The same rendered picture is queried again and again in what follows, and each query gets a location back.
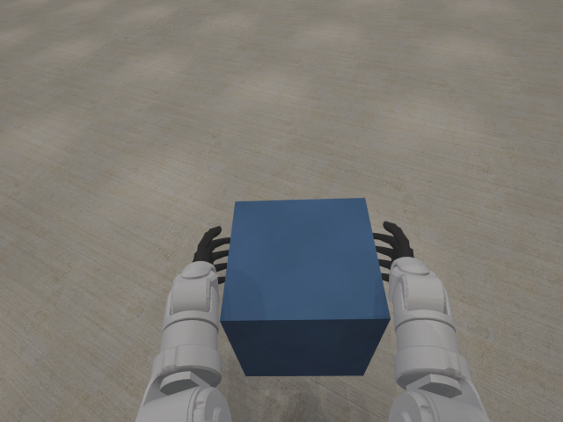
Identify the right robot upper arm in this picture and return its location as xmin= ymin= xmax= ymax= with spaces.
xmin=388 ymin=389 xmax=490 ymax=422

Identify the carton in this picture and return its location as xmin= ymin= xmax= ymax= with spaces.
xmin=220 ymin=198 xmax=391 ymax=376

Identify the left robot forearm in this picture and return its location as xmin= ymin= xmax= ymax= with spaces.
xmin=135 ymin=261 xmax=222 ymax=420

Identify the robot left hand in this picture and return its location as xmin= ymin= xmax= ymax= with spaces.
xmin=193 ymin=226 xmax=230 ymax=284

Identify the left robot upper arm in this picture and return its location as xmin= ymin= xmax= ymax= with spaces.
xmin=135 ymin=385 xmax=232 ymax=422

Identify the right robot forearm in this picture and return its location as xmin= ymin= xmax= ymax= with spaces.
xmin=388 ymin=257 xmax=490 ymax=421

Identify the robot right hand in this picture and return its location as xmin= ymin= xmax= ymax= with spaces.
xmin=373 ymin=222 xmax=414 ymax=282

